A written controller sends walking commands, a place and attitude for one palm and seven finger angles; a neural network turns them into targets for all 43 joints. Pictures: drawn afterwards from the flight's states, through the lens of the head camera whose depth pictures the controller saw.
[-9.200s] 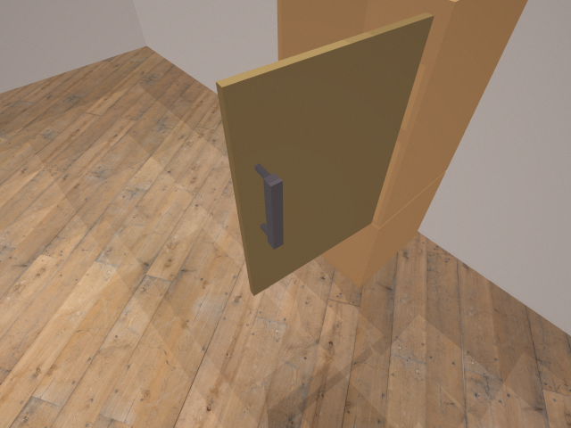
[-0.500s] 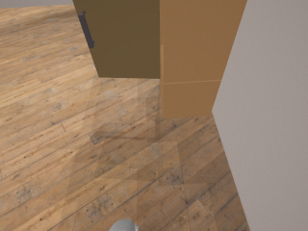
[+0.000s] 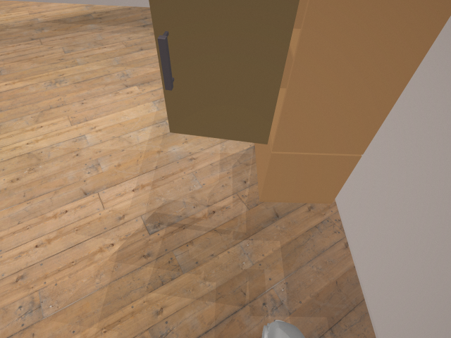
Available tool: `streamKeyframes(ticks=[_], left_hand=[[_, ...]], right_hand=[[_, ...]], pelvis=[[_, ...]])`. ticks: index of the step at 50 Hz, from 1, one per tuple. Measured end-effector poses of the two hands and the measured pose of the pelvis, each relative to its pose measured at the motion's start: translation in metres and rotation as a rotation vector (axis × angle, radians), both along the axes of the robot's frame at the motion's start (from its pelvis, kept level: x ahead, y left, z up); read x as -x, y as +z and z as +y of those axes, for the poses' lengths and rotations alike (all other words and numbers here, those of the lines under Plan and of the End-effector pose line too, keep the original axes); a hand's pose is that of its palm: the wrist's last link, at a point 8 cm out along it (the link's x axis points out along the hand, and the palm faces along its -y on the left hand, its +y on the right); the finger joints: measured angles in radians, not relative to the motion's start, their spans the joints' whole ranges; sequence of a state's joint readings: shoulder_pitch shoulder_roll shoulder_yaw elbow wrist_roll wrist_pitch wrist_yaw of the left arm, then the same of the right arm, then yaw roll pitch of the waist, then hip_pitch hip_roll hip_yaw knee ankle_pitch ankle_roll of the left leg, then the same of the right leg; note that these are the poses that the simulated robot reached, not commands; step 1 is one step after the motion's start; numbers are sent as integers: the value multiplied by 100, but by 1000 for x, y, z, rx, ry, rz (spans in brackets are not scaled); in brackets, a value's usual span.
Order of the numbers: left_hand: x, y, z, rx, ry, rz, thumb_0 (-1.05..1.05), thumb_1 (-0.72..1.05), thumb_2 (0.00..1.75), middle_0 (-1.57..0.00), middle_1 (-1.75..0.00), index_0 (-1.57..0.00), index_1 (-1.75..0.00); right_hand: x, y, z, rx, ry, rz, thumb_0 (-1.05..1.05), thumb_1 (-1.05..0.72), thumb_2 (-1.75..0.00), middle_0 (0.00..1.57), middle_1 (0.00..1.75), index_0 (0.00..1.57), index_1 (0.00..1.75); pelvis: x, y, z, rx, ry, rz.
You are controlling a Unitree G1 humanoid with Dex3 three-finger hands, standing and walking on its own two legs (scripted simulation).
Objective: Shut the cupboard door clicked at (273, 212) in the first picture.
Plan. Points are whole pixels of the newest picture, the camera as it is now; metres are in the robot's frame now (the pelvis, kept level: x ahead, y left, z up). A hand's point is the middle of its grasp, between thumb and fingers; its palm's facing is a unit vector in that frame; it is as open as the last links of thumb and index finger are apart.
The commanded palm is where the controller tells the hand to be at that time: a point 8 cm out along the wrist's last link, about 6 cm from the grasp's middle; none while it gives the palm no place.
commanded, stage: take the last steps up to it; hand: left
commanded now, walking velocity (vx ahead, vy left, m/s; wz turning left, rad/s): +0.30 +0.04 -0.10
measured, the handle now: (167, 61) +0.90 +0.28 +0.00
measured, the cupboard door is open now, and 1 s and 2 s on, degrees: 83 83 83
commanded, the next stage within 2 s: come to a stop and stand still in 0.84 s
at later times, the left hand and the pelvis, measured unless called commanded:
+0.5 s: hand (169, 267) +0.28 +0.15 -0.16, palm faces +0.01 -0.98 -0.22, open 7.1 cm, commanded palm none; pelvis +0.21 -0.03 +0.00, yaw -2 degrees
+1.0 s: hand (161, 211) +0.44 +0.21 -0.17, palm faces +0.00 -0.98 -0.18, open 7.3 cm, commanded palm none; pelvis +0.40 +0.03 +0.00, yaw -4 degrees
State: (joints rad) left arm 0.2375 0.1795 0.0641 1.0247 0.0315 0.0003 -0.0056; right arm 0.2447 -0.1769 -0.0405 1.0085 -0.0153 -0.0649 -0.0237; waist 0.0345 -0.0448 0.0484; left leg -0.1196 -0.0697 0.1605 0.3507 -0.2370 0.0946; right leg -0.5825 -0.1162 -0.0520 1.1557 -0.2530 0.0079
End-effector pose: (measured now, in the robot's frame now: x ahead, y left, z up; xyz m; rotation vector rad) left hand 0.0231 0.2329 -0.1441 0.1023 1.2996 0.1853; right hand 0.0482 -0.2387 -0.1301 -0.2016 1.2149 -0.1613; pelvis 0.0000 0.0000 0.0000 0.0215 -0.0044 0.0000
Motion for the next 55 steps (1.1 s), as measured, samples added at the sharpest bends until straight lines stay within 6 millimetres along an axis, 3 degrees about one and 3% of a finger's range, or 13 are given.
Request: streamKeyframes(ticks=[9,13,16,20,22,27,31,36,39,44,47,50,55], left_hand=[[-161,13,-3,-15,-128,-168,0,91,90,-19,-30,-20,-30],[-221,11,-19,-13,-193,-191,0,91,90,-19,-30,-20,-30],[-259,4,-34,-10,-216,-218,0,91,90,-19,-30,-20,-30],[-268,3,-45,-3,-174,-204,0,91,90,-20,-30,-20,-30],[-259,4,-46,-2,-148,-145,0,91,90,-20,-30,-20,-30],[-248,12,-22,-54,-79,-36,-3,96,90,-20,-30,-20,-30],[-237,11,-11,-36,-36,56,-2,95,90,-20,-30,-20,-30],[-233,-3,-1,11,21,169,-1,93,90,-20,-30,-20,-30],[-243,-18,8,39,26,234,0,92,90,-20,-30,-20,-30],[-306,-17,20,38,-22,200,0,91,90,-20,-30,-20,-30],[-359,-8,23,29,-49,114,0,91,90,-19,-30,-20,-30],[-408,0,26,-2,-77,40,1,93,90,-20,-30,-20,-30],[-472,3,26,-54,-119,-41,1,94,90,-19,-30,-20,-30]], right_hand=[[53,-11,16,-41,-128,280,-1,-92,-90,20,30,20,30],[60,-15,30,-88,-179,391,0,-92,-90,20,30,20,29],[53,-21,34,-124,-210,463,0,-91,-90,20,30,20,30],[6,-23,25,-141,-213,457,0,-91,-90,20,30,20,30],[-34,-22,17,-132,-196,399,1,-91,-90,20,30,20,30],[-150,-15,1,-108,-131,198,0,-91,-90,20,30,20,29],[-230,-9,-11,-55,-73,99,2,-95,-90,20,30,20,29],[-329,-2,-2,-14,3,-18,1,-94,-90,20,30,19,29],[-378,-5,11,14,31,-99,1,-93,-90,20,30,19,29],[-402,-2,34,-2,9,-105,0,-92,-90,20,30,20,29],[-398,-4,45,-23,-23,-51,0,-92,-90,20,30,20,30],[-391,-6,40,-18,-54,8,-1,-95,-90,21,30,20,30],[-379,-19,34,-42,-101,126,-1,-94,-90,20,30,20,30]], pelvis=[[-72,-4,4,-10,-20,6],[-110,-11,-4,-2,-36,10],[-141,-20,-14,5,-43,7],[-171,-16,-24,16,-38,-10],[-185,-10,-25,18,-41,-6],[-222,3,-26,13,-39,16],[-257,4,-15,15,-37,19],[-306,-4,5,21,-34,13],[-334,-17,21,24,-42,8],[-366,-11,31,9,-68,2],[-384,-4,34,8,-68,8],[-401,0,34,5,-70,12],[-429,-6,22,-11,-69,0]])
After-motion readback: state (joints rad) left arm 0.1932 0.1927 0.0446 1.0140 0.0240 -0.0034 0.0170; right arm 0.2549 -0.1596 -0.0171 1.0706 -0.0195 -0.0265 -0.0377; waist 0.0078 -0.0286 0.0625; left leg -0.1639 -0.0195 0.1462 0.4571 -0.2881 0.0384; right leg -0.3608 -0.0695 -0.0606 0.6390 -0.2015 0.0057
